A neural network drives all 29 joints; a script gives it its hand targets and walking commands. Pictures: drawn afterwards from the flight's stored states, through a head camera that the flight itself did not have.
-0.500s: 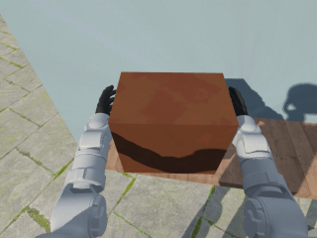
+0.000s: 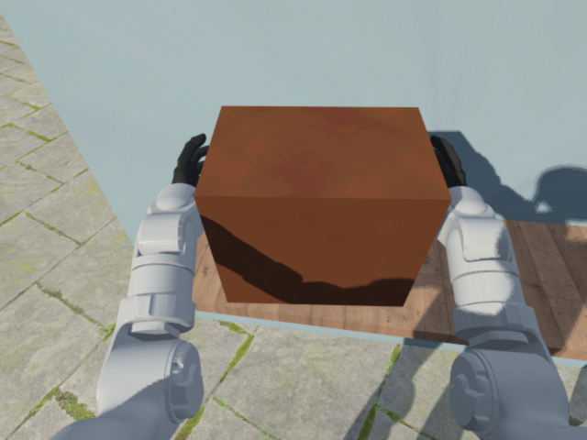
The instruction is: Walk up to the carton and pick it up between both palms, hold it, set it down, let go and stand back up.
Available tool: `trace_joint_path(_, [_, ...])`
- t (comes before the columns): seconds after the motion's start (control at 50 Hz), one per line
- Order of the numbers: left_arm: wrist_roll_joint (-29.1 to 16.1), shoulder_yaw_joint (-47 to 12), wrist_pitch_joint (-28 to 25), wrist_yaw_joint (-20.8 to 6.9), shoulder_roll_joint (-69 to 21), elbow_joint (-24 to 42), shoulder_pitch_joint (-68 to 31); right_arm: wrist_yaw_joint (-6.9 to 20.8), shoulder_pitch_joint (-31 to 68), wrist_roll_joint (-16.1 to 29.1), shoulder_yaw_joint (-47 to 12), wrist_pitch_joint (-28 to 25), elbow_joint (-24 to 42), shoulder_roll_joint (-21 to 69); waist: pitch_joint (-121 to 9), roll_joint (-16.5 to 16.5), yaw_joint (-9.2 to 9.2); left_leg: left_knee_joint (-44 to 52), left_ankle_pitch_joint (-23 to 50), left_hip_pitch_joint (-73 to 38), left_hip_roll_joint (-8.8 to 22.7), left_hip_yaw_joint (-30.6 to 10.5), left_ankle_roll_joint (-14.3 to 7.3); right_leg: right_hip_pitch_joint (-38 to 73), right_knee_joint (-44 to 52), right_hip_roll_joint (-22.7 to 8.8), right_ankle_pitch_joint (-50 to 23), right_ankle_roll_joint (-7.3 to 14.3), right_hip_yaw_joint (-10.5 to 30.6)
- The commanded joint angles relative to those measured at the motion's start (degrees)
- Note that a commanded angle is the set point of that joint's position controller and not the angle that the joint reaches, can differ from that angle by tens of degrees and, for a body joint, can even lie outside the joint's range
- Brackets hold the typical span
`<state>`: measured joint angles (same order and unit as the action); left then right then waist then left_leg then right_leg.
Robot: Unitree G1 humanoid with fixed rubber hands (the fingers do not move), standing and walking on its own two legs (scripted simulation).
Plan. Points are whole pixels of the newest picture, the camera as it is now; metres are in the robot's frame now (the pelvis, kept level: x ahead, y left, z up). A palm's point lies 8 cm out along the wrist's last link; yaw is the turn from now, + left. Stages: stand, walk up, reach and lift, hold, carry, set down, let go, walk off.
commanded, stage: reach and lift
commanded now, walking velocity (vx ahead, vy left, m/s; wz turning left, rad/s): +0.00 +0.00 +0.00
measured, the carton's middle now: (316, 211) +0.39 +0.01 +0.13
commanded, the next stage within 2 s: hold in 1.22 s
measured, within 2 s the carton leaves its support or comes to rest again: neither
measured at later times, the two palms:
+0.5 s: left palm (177, 200) +0.37 +0.19 +0.18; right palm (451, 199) +0.37 -0.16 +0.17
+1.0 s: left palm (179, 205) +0.36 +0.18 +0.17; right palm (456, 205) +0.36 -0.17 +0.17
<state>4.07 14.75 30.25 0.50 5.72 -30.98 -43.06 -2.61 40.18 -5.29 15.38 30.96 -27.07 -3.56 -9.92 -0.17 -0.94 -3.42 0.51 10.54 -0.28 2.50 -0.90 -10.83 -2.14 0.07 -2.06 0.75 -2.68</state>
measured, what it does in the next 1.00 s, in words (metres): stands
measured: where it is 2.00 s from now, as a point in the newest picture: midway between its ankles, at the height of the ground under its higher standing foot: outside the picture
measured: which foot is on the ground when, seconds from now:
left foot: down 0.00-1.00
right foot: down 0.00-1.00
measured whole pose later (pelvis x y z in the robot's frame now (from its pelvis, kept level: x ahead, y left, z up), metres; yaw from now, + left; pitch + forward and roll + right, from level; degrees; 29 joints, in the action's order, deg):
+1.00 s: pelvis -0.01 +0.00 +0.00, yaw +0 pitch +4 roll +0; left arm 2.4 11.2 39.4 1.4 6.0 -17.2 -36.4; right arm -3.3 34.8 -2.7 11.5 39.3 -15.6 -4.1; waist -9.0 0.1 -1.2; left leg -6.3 -0.4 10.4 -0.2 2.8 -0.7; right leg -11.1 -5.6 0.1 -1.0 0.7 -2.2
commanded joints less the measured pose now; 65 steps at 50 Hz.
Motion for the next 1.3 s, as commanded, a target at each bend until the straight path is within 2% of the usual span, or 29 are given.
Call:
trace_joint_path(0.0, [-8.06,-20.66,-2.18,-6.73,-31.41,16.24,-38.54,5.82,41.95,8.62,-22.38,-1.84,16.95,30.77,-28.18,1.46,0.19,-1.76,11.48,-7.8,-0.73,-3.04,-0.38,18.88,-4.81,-0.04,-11.27,-0.79,4.38])
trace_joint_path(0.04, [-9.44,-22.46,-0.94,-6.38,-32.08,18.72,-36.77,5.72,40.84,10.06,-24.47,-0.65,19.77,30.96,-28.86,1.56,-0.18,-2.53,14.96,-9.71,-0.59,-3.27,-0.13,18.68,-5.28,0.09,-13.82,-1.08,4.68])
trace_joint_path(0.08, [-9.61,-23.58,0.33,-6.09,-31.62,21.0,-35.55,5.74,39.52,10.67,-25.06,0.38,21.34,29.76,-28.32,-0.29,-0.33,-2.98,16.74,-10.76,-0.67,-3.44,0.81,18.74,-4.62,0.16,-13.68,-0.55,4.81])
trace_joint_path(0.1, [-9.48,-23.72,0.9,-5.91,-31.5,21.96,-35.35,5.88,39.38,10.53,-25.62,0.91,22.06,29.77,-28.79,0.39,-0.49,-3.24,16.99,-11.13,-0.37,-3.51,0.94,18.3,-4.56,0.2,-13.18,-0.51,4.86])
trace_joint_path(0.18, [-10.15,-24.88,1.95,-5.47,-31.63,25.74,-35.72,6.26,39.61,11.6,-25.94,1.61,24.27,29.72,-28.49,-0.06,-0.13,-3.89,16.06,-11.67,-0.25,-3.6,1.4,15.67,-4.28,0.15,-10.85,-0.52,4.41])
trace_joint_path(0.24, [-10.11,-25.31,3.18,-5.31,-31.53,25.5,-34.12,6.2,38.34,11.79,-26.1,2.44,24.76,29.1,-27.29,-1.26,-0.29,-4.27,15.99,-12.15,-0.14,-3.33,1.93,15.33,-4.07,0.2,-10.1,0.03,4.68])
trace_joint_path(0.32, [-10.55,-25.96,3.95,-5.41,-31.38,27.96,-34.29,6.59,37.13,11.37,-25.85,3.28,25.19,28.84,-27.05,-0.42,0.54,-4.56,14.64,-12.71,-0.09,-3.44,2.29,14.25,-3.66,0.48,-8.21,0.0,4.26])
trace_joint_path(0.36, [-10.95,-26.61,4.31,-5.46,-31.59,29.09,-34.28,6.68,36.66,11.84,-26.19,3.6,25.55,28.79,-25.48,-1.16,0.5,-4.87,14.9,-12.45,0.02,-3.4,2.55,14.4,-3.73,0.46,-7.99,0.29,4.59])
trace_joint_path(0.42, [-10.22,-25.21,5.24,-5.71,-31.02,26.92,-31.61,6.69,36.35,10.91,-25.54,4.17,25.72,27.36,-24.28,-0.3,0.32,-4.21,13.7,-12.18,0.12,-3.72,2.51,14.35,-3.29,0.59,-6.82,0.14,3.86])
trace_joint_path(0.44, [-9.99,-24.88,5.61,-5.82,-31.1,25.72,-31.13,6.72,36.71,10.8,-25.12,4.24,26.04,27.09,-23.7,-1.02,0.5,-4.42,12.46,-11.83,-0.01,-3.53,2.61,14.06,-3.37,0.37,-5.91,0.21,4.05])
trace_joint_path(0.64, [-8.63,-23.08,4.27,-6.42,-29.69,25.62,-34.55,7.03,39.06,10.02,-24.34,3.39,24.41,27.84,-24.24,0.33,-0.03,-3.63,2.94,-7.01,-0.23,-2.72,1.53,12.44,-4.12,0.12,0.23,-0.5,3.91])
trace_joint_path(0.68, [-8.95,-23.71,3.89,-6.43,-30.1,26.36,-35.03,6.94,39.04,10.19,-24.41,3.16,23.99,28.11,-24.9,-0.68,0.16,-3.76,3.34,-7.12,-0.13,-2.57,1.71,12.63,-4.35,0.04,-0.27,-0.41,3.98])
trace_joint_path(0.74, [-9.2,-23.57,3.92,-6.41,-29.52,25.61,-34.02,6.46,39.99,11.03,-25.69,3.1,25.97,28.64,-25.29,0.76,-0.52,-3.87,3.41,-6.79,-0.28,-2.73,1.13,12.75,-5.06,-0.12,-1.24,-0.8,4.16])
trace_joint_path(0.76, [-9.19,-23.66,3.96,-6.33,-29.17,25.98,-34.0,6.35,39.24,11.42,-25.91,3.17,25.28,28.43,-25.52,0.27,-0.86,-3.69,3.0,-6.34,-0.44,-2.49,1.12,13.48,-4.91,-0.22,-0.95,-0.8,4.33])
trace_joint_path(0.8, [-9.43,-23.77,4.09,-6.26,-28.79,25.39,-33.21,6.24,38.39,11.1,-25.68,3.36,25.08,28.54,-23.99,1.51,-0.34,-3.51,2.42,-5.68,-0.55,-2.8,1.18,13.15,-5.08,-0.11,-0.98,-0.83,3.99])
trace_joint_path(0.82, [-9.3,-23.82,4.32,-6.36,-28.9,24.67,-33.01,6.18,38.03,11.0,-25.43,3.55,24.45,27.83,-23.64,0.59,-0.29,-3.5,1.94,-6.02,-0.41,-2.92,1.21,12.56,-4.98,-0.16,-0.14,-0.56,4.37])
trace_joint_path(0.86, [-9.47,-24.01,4.4,-6.51,-28.96,25.49,-32.86,6.27,37.3,11.19,-25.63,3.91,23.89,28.31,-23.97,0.22,-0.52,-3.74,2.44,-6.61,-0.68,-2.43,1.09,12.1,-5.04,-0.23,-0.43,-0.88,4.22])
trace_joint_path(0.9, [-9.79,-23.99,4.44,-6.36,-29.09,26.2,-32.28,6.27,37.62,11.72,-26.75,3.81,25.53,29.22,-25.71,1.69,-0.97,-3.89,3.47,-6.61,-0.63,-2.41,0.92,12.95,-5.7,-0.2,-1.49,-1.02,4.29])
trace_joint_path(0.92, [-9.99,-24.64,4.62,-6.27,-29.39,26.85,-32.36,6.17,37.26,11.99,-26.75,3.98,25.75,29.39,-25.32,0.73,-0.86,-4.09,4.05,-6.28,-0.77,-2.21,0.91,13.45,-5.9,-0.31,-2.3,-1.16,4.51])
trace_joint_path(0.96, [-10.75,-25.02,4.79,-6.24,-29.7,28.22,-32.48,5.8,37.49,12.17,-27.19,4.24,27.48,29.36,-25.02,2.1,-0.65,-4.08,4.98,-6.17,-0.65,-2.6,0.74,13.93,-5.93,-0.27,-3.75,-1.35,4.67])
trace_joint_path(0.98, [-10.85,-25.45,4.9,-6.21,-29.98,28.46,-31.56,5.59,36.53,12.58,-27.49,4.42,27.8,29.2,-24.56,1.02,-0.44,-4.17,7.04,-6.8,-0.55,-2.82,0.84,14.43,-6.04,-0.39,-5.31,-1.31,4.74])
trace_joint_path(1.02, [-11.17,-25.93,5.42,-6.39,-29.51,29.17,-31.12,5.26,36.39,12.61,-27.98,5.01,28.94,29.41,-24.0,1.4,-0.18,-4.33,7.48,-7.49,-0.67,-2.56,1.16,14.18,-6.07,-0.21,-6.21,-1.6,4.32])
trace_joint_path(1.08, [-11.72,-27.35,5.84,-6.32,-29.52,30.79,-31.74,5.29,35.63,13.25,-28.27,5.47,28.86,29.64,-24.9,0.02,0.32,-4.55,7.42,-8.8,-0.74,-2.59,1.72,13.16,-5.73,-0.1,-5.17,-1.05,4.15])
trace_joint_path(1.12, [-11.95,-27.79,6.21,-6.07,-29.91,31.98,-31.11,5.38,34.82,13.53,-28.8,5.79,29.45,29.52,-24.51,-0.41,-0.24,-5.21,9.41,-9.41,-0.52,-2.67,1.94,12.69,-6.02,0.01,-5.7,-0.79,4.16])
trace_joint_path(1.14, [-11.91,-27.67,6.51,-6.09,-30.11,31.14,-30.29,5.37,34.52,13.3,-28.34,6.0,29.71,29.23,-24.21,-0.34,0.06,-5.31,10.22,-9.21,-0.61,-2.85,1.98,12.71,-6.0,0.03,-6.23,-0.87,4.27])
trace_joint_path(1.16, [-11.74,-27.38,6.74,-6.15,-30.47,30.54,-29.02,5.38,34.15,13.09,-28.41,6.13,30.42,28.72,-23.53,-0.13,-0.44,-5.5,10.25,-9.04,-0.53,-2.67,2.13,12.43,-5.84,0.24,-5.85,-1.04,4.31])
trace_joint_path(1.22, [-11.61,-27.54,6.79,-6.17,-30.65,32.48,-29.62,5.8,34.18,13.17,-28.83,6.22,30.68,29.67,-24.59,0.22,-0.13,-5.62,10.62,-9.73,-0.6,-2.82,2.46,12.75,-5.73,0.25,-6.07,-1.01,4.06])
trace_joint_path(1.28, [-10.96,-27.46,7.15,-6.2,-30.34,32.64,-29.3,6.17,33.28,12.76,-28.44,6.19,30.65,29.0,-24.3,-1.43,-0.13,-5.31,10.41,-10.61,-0.42,-2.81,2.69,12.53,-5.31,0.29,-4.94,-0.59,4.03])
